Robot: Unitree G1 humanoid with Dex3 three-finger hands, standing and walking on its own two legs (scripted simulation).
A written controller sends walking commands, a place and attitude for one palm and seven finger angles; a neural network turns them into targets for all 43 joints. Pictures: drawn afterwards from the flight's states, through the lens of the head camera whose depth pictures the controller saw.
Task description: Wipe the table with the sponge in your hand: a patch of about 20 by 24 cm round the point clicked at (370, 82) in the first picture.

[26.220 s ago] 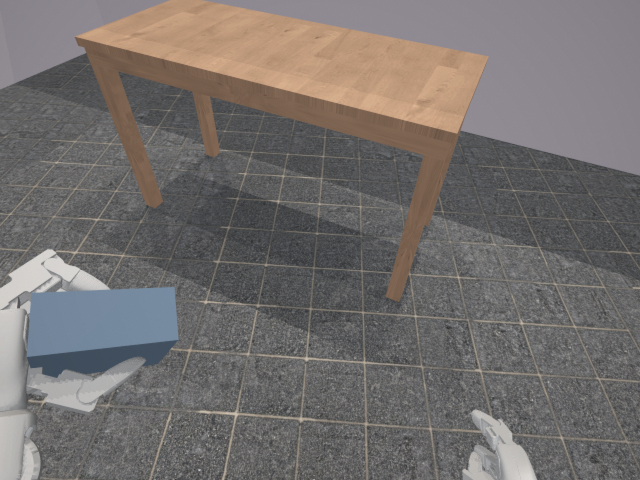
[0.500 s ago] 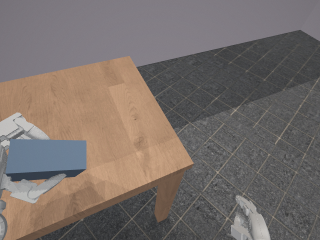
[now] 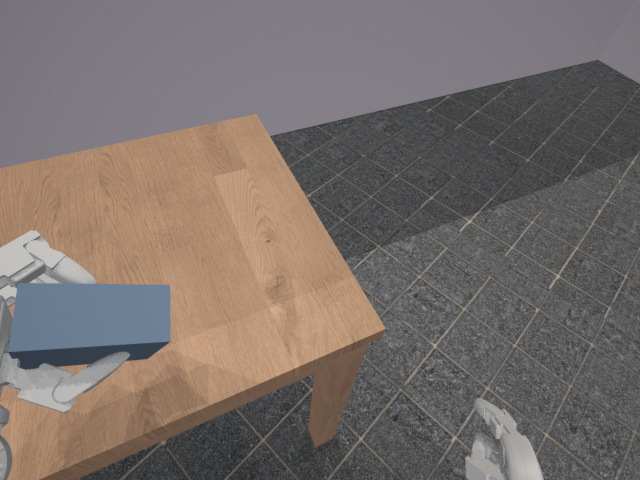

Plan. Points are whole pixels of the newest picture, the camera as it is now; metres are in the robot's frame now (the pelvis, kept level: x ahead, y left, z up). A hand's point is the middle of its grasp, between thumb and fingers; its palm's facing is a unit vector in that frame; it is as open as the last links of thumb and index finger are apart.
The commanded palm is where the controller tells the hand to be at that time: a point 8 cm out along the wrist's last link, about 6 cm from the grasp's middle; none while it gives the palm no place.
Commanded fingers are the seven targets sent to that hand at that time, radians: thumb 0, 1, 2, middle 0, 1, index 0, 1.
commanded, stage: shuffle to correct the standing spot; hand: left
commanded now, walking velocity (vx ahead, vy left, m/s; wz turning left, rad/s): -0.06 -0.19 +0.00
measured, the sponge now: (114, 326) +0.23 +0.21 +0.14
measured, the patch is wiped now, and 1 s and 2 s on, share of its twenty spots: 0.00 0.00 0.00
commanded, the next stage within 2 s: none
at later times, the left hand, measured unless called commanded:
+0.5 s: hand (70, 319) +0.22 +0.24 +0.16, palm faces +0.29 -0.86 -0.42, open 9.5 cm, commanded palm +0.16 +0.28 +0.18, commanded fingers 0.00 0.10 1.30 -1.20 -1.60 -1.20 -1.60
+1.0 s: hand (69, 319) +0.22 +0.24 +0.16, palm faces +0.29 -0.85 -0.43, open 9.5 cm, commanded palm +0.16 +0.28 +0.18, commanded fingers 0.00 0.10 1.30 -1.20 -1.60 -1.20 -1.60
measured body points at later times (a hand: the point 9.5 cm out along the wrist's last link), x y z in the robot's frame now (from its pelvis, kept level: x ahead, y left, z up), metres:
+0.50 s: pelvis +0.00 +0.00 +0.00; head +0.04 +0.02 +0.45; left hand +0.20 +0.29 +0.18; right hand +0.17 -0.24 -0.08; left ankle +0.03 +0.15 -0.74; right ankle +0.00 -0.08 -0.74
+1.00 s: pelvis +0.00 +0.00 +0.00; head +0.04 +0.02 +0.45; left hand +0.20 +0.28 +0.18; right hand +0.17 -0.23 -0.08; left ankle +0.03 +0.15 -0.74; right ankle +0.00 -0.08 -0.74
